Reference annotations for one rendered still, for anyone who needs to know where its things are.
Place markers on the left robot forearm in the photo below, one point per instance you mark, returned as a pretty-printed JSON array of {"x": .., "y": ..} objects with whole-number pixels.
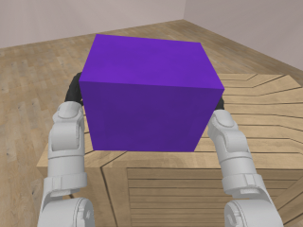
[{"x": 66, "y": 150}]

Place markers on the pedestal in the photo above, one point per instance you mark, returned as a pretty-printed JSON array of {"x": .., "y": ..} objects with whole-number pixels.
[{"x": 133, "y": 188}]

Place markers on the robot right upper arm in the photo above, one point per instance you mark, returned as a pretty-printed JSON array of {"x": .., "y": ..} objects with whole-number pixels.
[{"x": 251, "y": 213}]

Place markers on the right robot forearm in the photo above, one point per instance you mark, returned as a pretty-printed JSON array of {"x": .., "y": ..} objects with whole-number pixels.
[{"x": 240, "y": 178}]

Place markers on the robot left upper arm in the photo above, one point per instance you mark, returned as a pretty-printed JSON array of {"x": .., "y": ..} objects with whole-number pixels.
[{"x": 76, "y": 212}]

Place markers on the right robot hand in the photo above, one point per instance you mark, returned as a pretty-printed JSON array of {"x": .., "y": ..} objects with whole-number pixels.
[{"x": 220, "y": 105}]

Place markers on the carton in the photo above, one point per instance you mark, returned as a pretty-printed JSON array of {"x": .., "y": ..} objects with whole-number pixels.
[{"x": 144, "y": 94}]

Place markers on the left robot hand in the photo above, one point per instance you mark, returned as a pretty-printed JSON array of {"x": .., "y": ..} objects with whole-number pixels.
[{"x": 74, "y": 93}]

